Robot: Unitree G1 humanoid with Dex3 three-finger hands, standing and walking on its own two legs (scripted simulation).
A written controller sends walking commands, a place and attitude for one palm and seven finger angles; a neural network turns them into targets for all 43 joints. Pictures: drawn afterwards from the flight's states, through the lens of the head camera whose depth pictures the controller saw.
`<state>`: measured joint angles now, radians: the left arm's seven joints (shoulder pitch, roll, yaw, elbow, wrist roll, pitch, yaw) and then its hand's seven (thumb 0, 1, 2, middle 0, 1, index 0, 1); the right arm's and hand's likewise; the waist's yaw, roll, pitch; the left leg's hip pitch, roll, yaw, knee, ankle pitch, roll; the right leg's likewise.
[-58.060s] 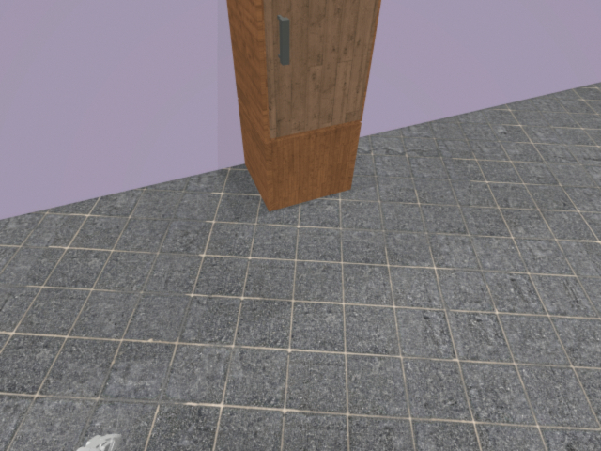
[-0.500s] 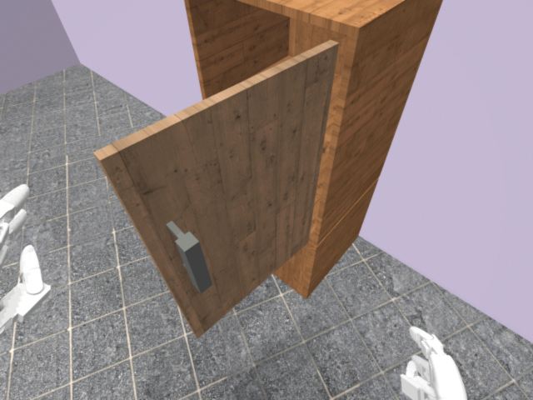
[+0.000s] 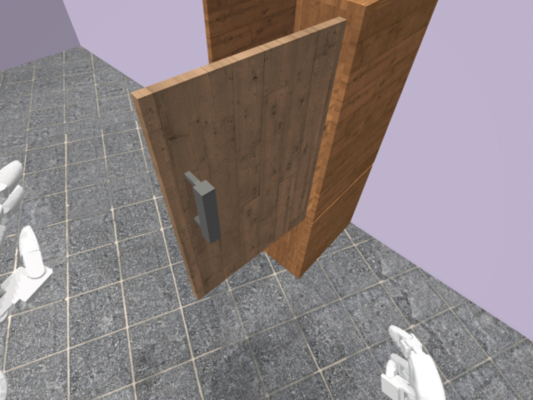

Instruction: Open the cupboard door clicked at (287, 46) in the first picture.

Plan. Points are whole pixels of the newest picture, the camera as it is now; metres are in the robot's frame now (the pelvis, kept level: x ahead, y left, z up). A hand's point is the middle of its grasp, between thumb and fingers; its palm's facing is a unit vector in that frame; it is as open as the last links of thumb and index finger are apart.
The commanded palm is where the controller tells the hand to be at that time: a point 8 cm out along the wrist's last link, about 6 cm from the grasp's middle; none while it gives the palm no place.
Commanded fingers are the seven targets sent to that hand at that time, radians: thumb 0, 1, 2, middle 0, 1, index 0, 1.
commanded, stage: step back with the hand held close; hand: left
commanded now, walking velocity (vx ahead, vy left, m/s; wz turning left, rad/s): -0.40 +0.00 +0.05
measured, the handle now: (201, 207) +0.41 +0.15 +0.04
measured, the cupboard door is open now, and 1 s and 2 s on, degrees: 84 84 84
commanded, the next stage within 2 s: stop stepping back and stand still in 0.26 s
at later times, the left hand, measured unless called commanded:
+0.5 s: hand out of the picture +0.09 +0.29 +0.17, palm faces +0.36 -0.83 -0.43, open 7.4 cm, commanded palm +0.02 +0.33 +0.18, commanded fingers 0.00 0.90 0.90 -0.20 -0.30 -0.20 -0.30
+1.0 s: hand out of the picture +0.02 +0.25 +0.18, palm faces +0.25 -0.78 -0.58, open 7.4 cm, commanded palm -0.03 +0.31 +0.18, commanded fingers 0.00 0.90 0.90 -0.20 -0.30 -0.20 -0.30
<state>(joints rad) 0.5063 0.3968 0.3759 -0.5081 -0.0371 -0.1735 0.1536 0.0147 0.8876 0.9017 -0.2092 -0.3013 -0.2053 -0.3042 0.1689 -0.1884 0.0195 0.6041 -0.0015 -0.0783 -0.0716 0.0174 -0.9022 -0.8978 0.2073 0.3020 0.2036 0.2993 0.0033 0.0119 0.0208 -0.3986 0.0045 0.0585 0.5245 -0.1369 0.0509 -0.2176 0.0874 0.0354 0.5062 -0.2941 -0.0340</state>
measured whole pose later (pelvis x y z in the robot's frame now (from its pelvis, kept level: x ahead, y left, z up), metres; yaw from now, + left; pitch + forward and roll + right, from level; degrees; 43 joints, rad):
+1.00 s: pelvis -0.19 +0.02 +0.00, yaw -5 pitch +0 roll +0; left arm 0.69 0.52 0.46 -0.64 -0.02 -0.19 0.14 0.01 0.89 0.90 -0.21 -0.30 -0.21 -0.30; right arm 0.32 -0.17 0.03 0.62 -0.03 -0.14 -0.06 0.02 -0.90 -0.90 0.21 0.30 0.20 0.30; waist -0.03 -0.05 -0.01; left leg -0.41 0.01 0.06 0.59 -0.28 0.02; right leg -0.25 0.02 -0.11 0.59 -0.51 -0.07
